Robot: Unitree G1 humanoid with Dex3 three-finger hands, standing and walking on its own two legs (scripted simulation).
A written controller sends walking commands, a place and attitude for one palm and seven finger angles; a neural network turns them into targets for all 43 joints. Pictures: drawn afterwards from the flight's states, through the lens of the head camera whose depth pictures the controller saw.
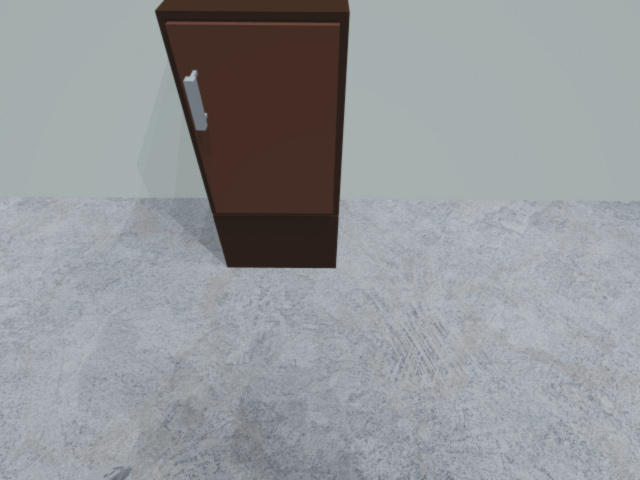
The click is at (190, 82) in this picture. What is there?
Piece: cupboard door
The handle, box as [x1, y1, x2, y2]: [183, 70, 207, 129]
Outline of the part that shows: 193,70 189,76 185,77 183,82 196,129 205,129 207,125 205,119 207,116 206,113 203,111 195,78 197,73 196,70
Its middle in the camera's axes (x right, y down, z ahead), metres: -0.32 -0.35 +0.98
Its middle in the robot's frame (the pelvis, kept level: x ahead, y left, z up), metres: +0.96 +0.36 -0.01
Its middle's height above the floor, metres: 0.76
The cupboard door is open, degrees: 0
